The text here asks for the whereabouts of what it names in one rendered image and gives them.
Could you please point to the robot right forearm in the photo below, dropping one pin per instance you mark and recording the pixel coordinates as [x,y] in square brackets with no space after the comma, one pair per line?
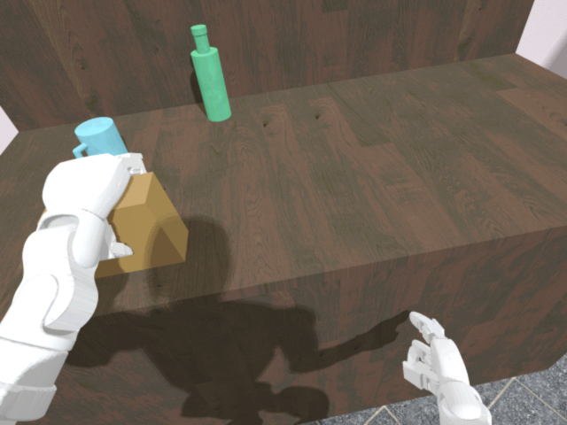
[460,404]

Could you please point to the robot left forearm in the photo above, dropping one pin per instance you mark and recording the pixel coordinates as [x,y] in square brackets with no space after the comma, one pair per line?
[57,296]

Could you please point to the table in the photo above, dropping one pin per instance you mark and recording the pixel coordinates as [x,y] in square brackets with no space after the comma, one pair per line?
[382,157]

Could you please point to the left robot hand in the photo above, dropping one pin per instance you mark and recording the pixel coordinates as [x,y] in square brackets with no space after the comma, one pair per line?
[95,184]

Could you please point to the sponge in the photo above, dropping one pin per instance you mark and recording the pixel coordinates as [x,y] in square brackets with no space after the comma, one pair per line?
[146,221]

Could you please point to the right robot hand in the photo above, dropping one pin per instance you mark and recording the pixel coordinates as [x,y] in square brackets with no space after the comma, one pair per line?
[442,362]

